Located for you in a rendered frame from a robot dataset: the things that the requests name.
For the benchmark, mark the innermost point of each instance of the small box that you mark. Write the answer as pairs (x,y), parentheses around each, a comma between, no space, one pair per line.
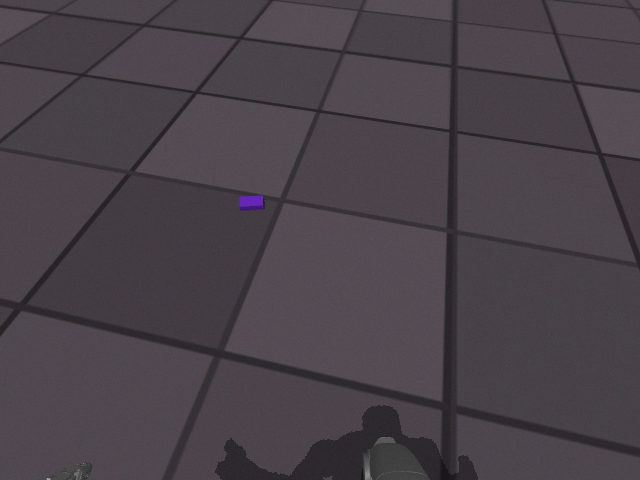
(251,203)

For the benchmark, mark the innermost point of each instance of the left robot hand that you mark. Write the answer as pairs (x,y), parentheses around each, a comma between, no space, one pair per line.
(76,472)

